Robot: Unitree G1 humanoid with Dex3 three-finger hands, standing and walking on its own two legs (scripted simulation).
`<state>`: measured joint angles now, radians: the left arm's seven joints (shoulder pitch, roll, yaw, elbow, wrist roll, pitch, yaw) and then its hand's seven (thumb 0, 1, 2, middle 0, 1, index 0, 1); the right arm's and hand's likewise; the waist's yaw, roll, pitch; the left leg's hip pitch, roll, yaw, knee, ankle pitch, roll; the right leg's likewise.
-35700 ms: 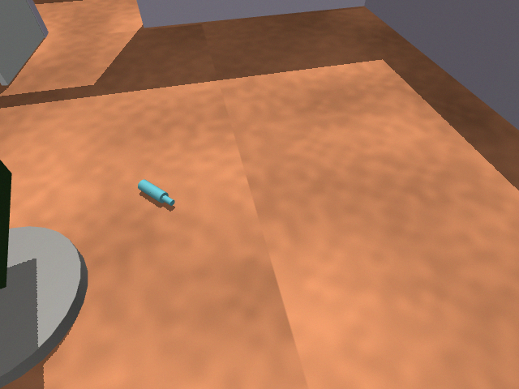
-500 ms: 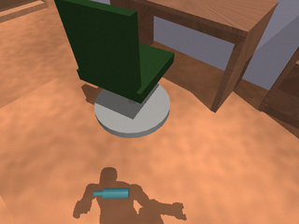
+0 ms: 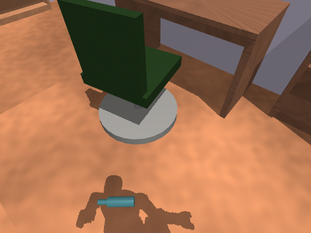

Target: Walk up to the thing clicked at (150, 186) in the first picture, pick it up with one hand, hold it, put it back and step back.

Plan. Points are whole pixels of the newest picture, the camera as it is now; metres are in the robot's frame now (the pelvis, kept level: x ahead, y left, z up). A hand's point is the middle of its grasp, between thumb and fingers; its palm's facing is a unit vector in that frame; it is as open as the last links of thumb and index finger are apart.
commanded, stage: stand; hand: left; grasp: from above
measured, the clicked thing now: (116, 201) +0.42 +0.27 -0.75
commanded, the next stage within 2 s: rise first in 0.60 s
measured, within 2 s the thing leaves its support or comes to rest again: neither
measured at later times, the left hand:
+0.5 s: hand out of the picture +0.07 +0.25 -0.16, palm faces -0.04 -0.94 -0.35, open 7.4 cm
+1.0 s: hand out of the picture +0.14 +0.25 -0.17, palm faces -0.06 -0.93 -0.37, open 10.0 cm
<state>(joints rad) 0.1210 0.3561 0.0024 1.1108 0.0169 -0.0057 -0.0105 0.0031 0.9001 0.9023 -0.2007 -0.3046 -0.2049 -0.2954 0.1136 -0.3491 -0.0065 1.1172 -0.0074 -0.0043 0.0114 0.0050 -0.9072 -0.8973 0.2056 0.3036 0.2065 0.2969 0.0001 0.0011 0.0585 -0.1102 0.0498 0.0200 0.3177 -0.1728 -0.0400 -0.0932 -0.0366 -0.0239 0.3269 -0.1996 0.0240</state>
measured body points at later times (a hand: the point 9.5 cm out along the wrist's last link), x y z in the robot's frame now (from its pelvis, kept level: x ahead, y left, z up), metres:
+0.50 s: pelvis +0.00 +0.00 +0.00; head +0.01 +0.00 +0.45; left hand +0.07 +0.30 -0.13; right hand +0.07 -0.30 -0.13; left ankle +0.00 +0.14 -0.75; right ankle -0.01 -0.13 -0.75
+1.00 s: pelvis -0.02 +0.00 -0.02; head +0.04 +0.01 +0.42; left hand +0.14 +0.30 -0.14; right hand +0.08 -0.26 -0.14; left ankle +0.00 +0.14 -0.75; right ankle -0.01 -0.13 -0.75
